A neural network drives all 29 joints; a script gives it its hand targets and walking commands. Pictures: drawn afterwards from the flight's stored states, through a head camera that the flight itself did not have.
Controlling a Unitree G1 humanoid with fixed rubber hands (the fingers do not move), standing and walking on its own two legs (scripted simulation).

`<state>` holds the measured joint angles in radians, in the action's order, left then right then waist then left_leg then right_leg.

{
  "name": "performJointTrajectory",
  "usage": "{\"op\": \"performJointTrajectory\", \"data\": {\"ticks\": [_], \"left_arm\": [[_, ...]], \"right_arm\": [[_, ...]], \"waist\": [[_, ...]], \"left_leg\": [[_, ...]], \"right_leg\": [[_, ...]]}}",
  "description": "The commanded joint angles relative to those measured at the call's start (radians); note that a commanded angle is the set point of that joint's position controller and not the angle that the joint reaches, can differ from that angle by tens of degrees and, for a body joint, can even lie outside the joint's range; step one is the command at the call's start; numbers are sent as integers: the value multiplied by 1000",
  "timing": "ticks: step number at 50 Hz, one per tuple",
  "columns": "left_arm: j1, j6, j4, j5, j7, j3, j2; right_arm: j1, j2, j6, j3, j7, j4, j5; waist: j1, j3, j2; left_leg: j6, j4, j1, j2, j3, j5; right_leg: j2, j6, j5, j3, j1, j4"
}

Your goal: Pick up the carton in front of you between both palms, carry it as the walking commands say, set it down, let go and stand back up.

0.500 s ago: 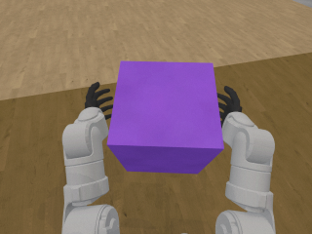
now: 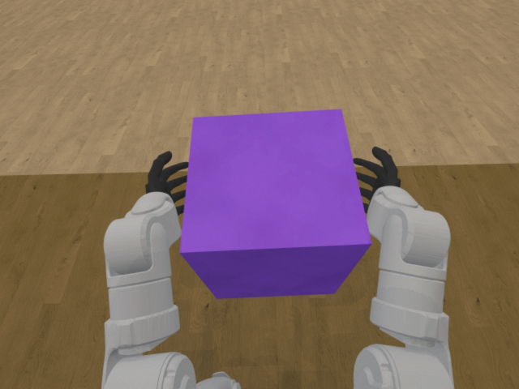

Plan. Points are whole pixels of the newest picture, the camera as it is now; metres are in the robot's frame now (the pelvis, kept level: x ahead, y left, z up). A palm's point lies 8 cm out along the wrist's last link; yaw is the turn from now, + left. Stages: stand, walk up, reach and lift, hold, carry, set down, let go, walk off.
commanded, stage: carry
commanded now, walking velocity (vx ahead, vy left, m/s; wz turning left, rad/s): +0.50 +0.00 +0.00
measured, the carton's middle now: (271, 215) +0.37 -0.02 +0.08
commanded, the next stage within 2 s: none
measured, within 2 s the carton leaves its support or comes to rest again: neither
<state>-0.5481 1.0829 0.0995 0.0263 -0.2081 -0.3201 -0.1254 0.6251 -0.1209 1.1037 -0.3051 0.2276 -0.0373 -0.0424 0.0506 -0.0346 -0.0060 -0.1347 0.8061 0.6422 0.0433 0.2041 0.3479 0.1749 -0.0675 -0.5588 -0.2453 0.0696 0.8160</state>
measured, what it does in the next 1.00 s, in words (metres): climbs: right foot 0.04 m higher, then left foot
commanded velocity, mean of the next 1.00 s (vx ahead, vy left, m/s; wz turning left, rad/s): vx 0.50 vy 0.00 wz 0.00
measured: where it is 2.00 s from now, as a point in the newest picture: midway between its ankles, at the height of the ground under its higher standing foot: (242, 159)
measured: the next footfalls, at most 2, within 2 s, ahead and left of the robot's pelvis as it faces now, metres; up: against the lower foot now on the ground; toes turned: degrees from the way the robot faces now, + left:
right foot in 0.40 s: +0.47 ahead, -0.11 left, +0.04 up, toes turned -2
left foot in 0.82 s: +0.67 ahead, +0.14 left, +0.06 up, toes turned +12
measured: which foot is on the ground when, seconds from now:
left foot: down 0.00-0.40, up 0.42-0.80, down 0.82-1.00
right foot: up 0.00-0.38, down 0.40-0.84, up 0.86-1.00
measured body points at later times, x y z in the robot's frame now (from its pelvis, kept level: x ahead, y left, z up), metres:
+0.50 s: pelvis +0.32 -0.03 +0.07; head +0.33 -0.02 +0.52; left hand +0.65 +0.18 +0.20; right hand +0.70 -0.13 +0.19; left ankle +0.19 +0.06 -0.56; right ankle +0.43 -0.11 -0.64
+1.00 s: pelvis +0.61 +0.04 +0.11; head +0.63 +0.06 +0.56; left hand +0.97 +0.21 +0.23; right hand +0.97 -0.11 +0.24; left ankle +0.62 +0.13 -0.62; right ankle +0.59 -0.08 -0.51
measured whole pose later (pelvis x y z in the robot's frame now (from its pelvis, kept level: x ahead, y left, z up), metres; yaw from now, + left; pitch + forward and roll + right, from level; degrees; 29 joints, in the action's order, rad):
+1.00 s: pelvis +0.61 +0.04 +0.11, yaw +4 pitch +5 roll +0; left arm -0.59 1.10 0.04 0.05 -0.23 -0.37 -0.13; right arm 0.57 -0.13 1.09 -0.30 0.21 -0.03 0.00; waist 0.09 -0.06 -0.02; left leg -0.04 0.58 0.39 -0.01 0.13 0.40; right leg 0.03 0.04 -0.41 -0.03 0.66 1.32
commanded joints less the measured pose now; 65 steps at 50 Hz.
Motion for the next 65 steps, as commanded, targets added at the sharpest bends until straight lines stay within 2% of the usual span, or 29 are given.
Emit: {"op": "performJointTrajectory", "data": {"ticks": [1,4,7,12,17,19,20,21,22,23,25,28,36,38,40,41,42,43,45,46,48,53,56,58,60,61,62,63,65], "left_arm": [[-598,-6,72,-119,-7,516,-607],[-594,-21,66,-109,-14,497,-645],[-555,-35,73,-94,-14,504,-627],[-526,-15,80,-112,-18,539,-582],[-543,22,27,-130,-7,565,-611],[-559,27,-7,-142,-5,572,-634],[-550,28,-24,-145,-5,572,-641],[-549,27,-32,-140,-8,568,-634],[-581,22,-33,-148,-11,582,-659],[-603,22,-20,-174,-6,600,-697],[-685,3,50,-230,8,653,-754],[-746,-22,97,-269,17,684,-773],[-559,12,19,-161,-14,582,-631],[-555,22,-5,-133,-16,559,-624],[-566,29,-21,-116,-17,544,-621],[-566,32,-35,-105,-19,536,-616],[-555,38,-39,-101,-19,521,-619],[-605,37,-37,-105,-18,515,-630],[-631,25,-48,-105,-20,495,-672],[-620,18,-57,-101,-19,488,-692],[-629,-2,-46,-95,-17,491,-705],[-593,-22,2,-98,-34,530,-645],[-550,-6,-1,-101,-32,533,-617],[-546,5,-15,-108,-23,537,-619],[-539,11,-47,-119,-15,545,-639],[-516,13,-67,-124,-12,547,-646],[-538,11,-64,-128,-14,553,-629],[-553,9,-63,-139,-12,574,-678],[-653,0,22,-204,6,633,-744]], "right_arm": [[554,-733,-15,599,-17,-49,220],[668,-770,-42,676,-32,-177,295],[657,-765,-63,700,-39,-214,321],[524,-657,-37,631,-21,-174,256],[446,-615,-2,552,-14,-94,162],[450,-609,5,533,-13,-77,143],[454,-603,7,525,-13,-73,134],[473,-607,9,518,-13,-72,131],[489,-608,10,505,-15,-86,122],[524,-617,6,492,-9,-76,111],[515,-648,-7,465,-7,-69,103],[525,-650,-26,466,-6,-72,82],[495,-595,5,507,-6,-57,123],[506,-610,14,508,-14,-27,133],[508,-631,15,507,-18,8,147],[487,-633,13,500,-17,41,152],[490,-620,8,496,-11,49,150],[497,-649,4,502,-9,55,150],[596,-716,-6,554,-20,-28,200],[646,-739,-18,584,-29,-76,230],[697,-764,-39,616,-39,-129,260],[594,-681,-56,606,-29,-148,259],[503,-633,-37,569,-15,-111,205],[480,-621,-25,554,-12,-89,177],[468,-618,-16,543,-12,-72,156],[481,-607,-13,532,-10,-73,142],[474,-616,-6,520,-13,-72,137],[528,-618,-5,512,-14,-93,136],[523,-652,-14,484,-9,-76,114]], "waist": [[57,-587,216],[37,-463,-28],[3,-465,19],[17,-380,55],[-6,-308,161],[-100,-377,174],[-173,-465,122],[-193,-540,-52],[-154,-534,-308],[-142,-503,-195],[-134,-452,3],[-94,-433,-46],[-112,-328,-130],[-84,-307,-170],[-5,-358,-138],[37,-440,-31],[44,-501,256],[61,-452,361],[43,-433,85],[31,-416,17],[1,-423,70],[10,-387,109],[4,-340,144],[-30,-327,183],[-121,-390,134],[-180,-478,46],[-153,-564,-244],[-155,-521,-296],[-153,-462,-42]], "left_leg": [[-278,-423,-964,-301,-934,-211],[-195,-309,-794,-306,-681,-449],[-147,-368,-718,-285,-557,-259],[-143,-442,-686,-245,-407,-323],[-59,-435,-628,-185,-231,-661],[2,-209,-578,-180,-133,-953],[49,-3,-444,-157,-104,-854],[90,283,-185,-83,-114,-544],[104,501,68,84,-165,106],[77,670,136,16,-259,133],[63,673,167,-54,-263,69],[62,563,140,-90,-242,18],[103,1,11,-99,-95,-30],[95,-99,-93,-56,-13,-24],[80,-225,-363,23,67,-41],[52,-236,-620,-25,-54,9],[-77,-405,-781,-309,-623,208],[-149,-536,-867,-387,-919,53],[-159,-387,-827,-392,-742,-193],[-125,-373,-771,-366,-649,-231],[-69,-410,-724,-329,-520,-139],[-92,-464,-723,-314,-379,-173],[-53,-488,-645,-270,-257,-279],[-15,-437,-607,-249,-187,-441],[42,-160,-520,-220,-70,-729],[87,72,-355,-183,-54,-615],[146,377,-59,-73,-89,-248],[144,569,116,32,-177,142],[96,738,223,-54,-248,127]], "right_leg": [[-221,21,15,240,616,773],[-125,88,60,304,745,755],[-93,104,100,285,730,607],[-73,90,218,203,795,316],[-181,115,308,31,540,-92],[-266,140,310,-40,257,-179],[-253,165,300,11,-24,-216],[-14,262,-3,464,-240,-329],[169,391,156,932,-323,-487],[181,400,262,920,-301,-456],[139,351,390,713,-175,-397],[98,296,263,556,-71,-439],[46,266,339,287,10,-526],[37,232,417,247,21,-496],[-7,174,622,146,83,-275],[-46,127,638,98,210,-52],[-146,58,407,100,473,261],[-261,65,33,183,721,450],[-161,102,63,266,820,642],[-131,113,94,278,820,617],[-109,118,151,270,786,528],[-88,102,207,210,823,324],[-112,107,242,135,661,44],[-178,122,228,30,504,-68],[-271,152,287,-57,179,-201],[-221,179,243,65,-110,-210],[103,323,42,700,-298,-372],[158,396,204,977,-311,-521],[162,390,439,778,-241,-379]]}}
